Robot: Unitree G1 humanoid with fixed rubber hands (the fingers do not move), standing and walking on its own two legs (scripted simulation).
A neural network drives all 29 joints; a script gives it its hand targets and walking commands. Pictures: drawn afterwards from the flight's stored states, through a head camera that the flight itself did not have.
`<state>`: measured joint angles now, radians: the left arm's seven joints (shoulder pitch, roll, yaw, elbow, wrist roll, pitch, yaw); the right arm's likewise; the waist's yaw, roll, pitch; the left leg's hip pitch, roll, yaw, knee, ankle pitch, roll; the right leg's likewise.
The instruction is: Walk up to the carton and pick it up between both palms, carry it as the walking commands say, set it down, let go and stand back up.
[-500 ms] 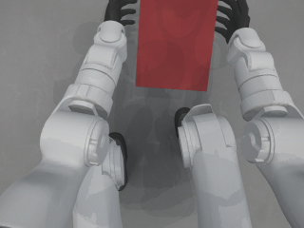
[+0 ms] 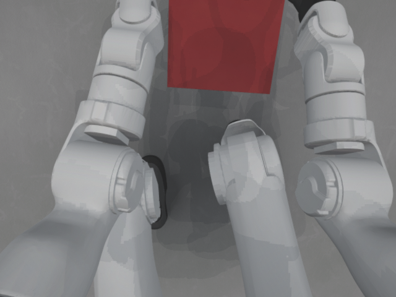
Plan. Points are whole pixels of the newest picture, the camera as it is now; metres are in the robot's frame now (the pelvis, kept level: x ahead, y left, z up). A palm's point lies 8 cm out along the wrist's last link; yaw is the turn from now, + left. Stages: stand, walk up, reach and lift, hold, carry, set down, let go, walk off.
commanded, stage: reach and lift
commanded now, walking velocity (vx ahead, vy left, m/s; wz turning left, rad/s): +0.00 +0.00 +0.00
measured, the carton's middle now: (223, 6) +0.53 -0.15 -0.24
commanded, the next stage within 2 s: none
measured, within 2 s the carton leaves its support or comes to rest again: neither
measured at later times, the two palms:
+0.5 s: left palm out of the picture +0.54 -0.03 -0.10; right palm out of the picture +0.47 -0.26 -0.10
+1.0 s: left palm out of the picture +0.53 -0.03 -0.03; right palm out of the picture +0.47 -0.25 -0.02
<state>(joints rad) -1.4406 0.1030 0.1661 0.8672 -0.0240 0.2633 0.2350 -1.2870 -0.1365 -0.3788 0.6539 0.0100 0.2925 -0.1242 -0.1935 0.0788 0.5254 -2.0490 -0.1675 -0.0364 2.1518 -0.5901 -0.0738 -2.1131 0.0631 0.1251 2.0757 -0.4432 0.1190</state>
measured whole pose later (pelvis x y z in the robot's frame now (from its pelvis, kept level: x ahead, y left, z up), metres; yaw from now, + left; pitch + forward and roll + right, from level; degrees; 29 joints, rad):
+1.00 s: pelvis -0.01 +0.00 +0.08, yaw -2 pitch +23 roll +2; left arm -1.35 0.00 0.30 0.72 0.09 0.34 0.23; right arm -1.24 0.03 -0.45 0.45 -0.15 0.39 -0.29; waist -0.18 0.08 0.52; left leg -1.72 -0.21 -0.06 1.90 -0.57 -0.07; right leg -1.80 0.09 0.15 1.83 -0.43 0.12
